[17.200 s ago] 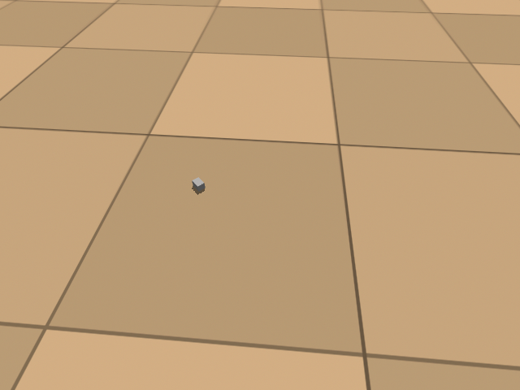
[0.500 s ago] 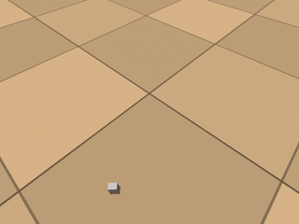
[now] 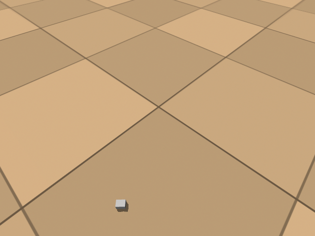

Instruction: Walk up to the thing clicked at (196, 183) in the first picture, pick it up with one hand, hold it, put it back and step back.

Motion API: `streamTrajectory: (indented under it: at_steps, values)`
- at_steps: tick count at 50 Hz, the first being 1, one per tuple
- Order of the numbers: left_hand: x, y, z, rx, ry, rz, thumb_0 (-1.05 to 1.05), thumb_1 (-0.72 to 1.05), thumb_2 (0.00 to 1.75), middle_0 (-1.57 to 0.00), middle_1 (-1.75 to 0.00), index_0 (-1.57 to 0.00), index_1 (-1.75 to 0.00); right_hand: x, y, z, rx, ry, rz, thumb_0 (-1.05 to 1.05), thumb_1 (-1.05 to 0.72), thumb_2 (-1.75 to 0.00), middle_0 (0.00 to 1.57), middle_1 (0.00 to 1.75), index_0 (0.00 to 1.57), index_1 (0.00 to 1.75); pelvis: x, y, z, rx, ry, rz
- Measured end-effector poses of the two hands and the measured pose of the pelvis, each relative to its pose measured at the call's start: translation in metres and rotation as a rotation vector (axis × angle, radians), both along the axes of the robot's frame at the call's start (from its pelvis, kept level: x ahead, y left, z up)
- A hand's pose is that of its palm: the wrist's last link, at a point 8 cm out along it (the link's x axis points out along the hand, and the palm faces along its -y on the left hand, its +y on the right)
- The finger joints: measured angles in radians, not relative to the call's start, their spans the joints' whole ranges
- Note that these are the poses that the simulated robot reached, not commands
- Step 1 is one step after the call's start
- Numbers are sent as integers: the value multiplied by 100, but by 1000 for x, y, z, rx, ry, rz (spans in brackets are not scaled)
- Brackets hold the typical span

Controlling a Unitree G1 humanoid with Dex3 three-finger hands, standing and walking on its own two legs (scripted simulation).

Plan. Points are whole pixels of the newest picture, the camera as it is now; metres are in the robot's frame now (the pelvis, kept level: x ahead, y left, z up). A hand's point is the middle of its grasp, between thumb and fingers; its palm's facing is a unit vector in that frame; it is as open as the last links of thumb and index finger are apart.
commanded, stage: walk up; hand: left
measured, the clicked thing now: (120, 204) +0.46 +0.23 -0.76
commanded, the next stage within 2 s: stand in 0.68 s
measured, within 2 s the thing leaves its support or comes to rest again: neither
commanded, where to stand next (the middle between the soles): +0.08 -0.01 m, yaw -1 degrees
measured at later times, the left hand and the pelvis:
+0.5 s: hand out of the picture +0.08 +0.26 -0.16, palm faces +0.05 -0.94 -0.33, open 7.4 cm; pelvis +0.01 +0.01 +0.00, yaw +2 degrees
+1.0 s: hand out of the picture +0.08 +0.26 -0.15, palm faces +0.02 -0.94 -0.33, open 7.4 cm; pelvis +0.01 +0.00 +0.00, yaw +1 degrees
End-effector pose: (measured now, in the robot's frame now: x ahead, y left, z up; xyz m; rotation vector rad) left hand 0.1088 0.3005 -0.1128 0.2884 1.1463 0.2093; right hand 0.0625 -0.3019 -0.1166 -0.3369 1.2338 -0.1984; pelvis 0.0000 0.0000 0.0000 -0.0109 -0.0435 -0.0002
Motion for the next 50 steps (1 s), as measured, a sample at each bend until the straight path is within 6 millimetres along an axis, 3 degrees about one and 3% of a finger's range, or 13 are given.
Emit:
streamTrajectory:
  at_steps: [7, 16, 28, 50]
  values:
    - [-15, 3, -7, -17, 44, 15, 1, 91, 90, -21, -30, -20, -30, 4, 7, 3, -4, 7, 8, 1, -90, -90, 20, 30, 21, 30, 2, 5, 1, -1, 8, 8]
    - [-35, 5, -10, -19, 87, 48, 1, 91, 90, -21, -30, -20, -30, 27, 16, 2, 13, -21, 34, 1, -90, -90, 20, 30, 21, 30, 6, 7, 1, -3, 10, 20]
    - [-39, 7, -5, -5, 79, 72, 1, 91, 90, -21, -30, -20, -30, 51, 20, 2, 27, -60, 60, 1, -90, -90, 20, 30, 21, 30, 9, 6, 2, -1, 8, 34]
    - [-37, 2, -4, -3, 100, 37, 1, 91, 90, -21, -30, -20, -30, 34, 12, 1, 17, -7, 43, 1, -90, -90, 20, 30, 21, 30, 10, 4, 4, 5, 7, 24]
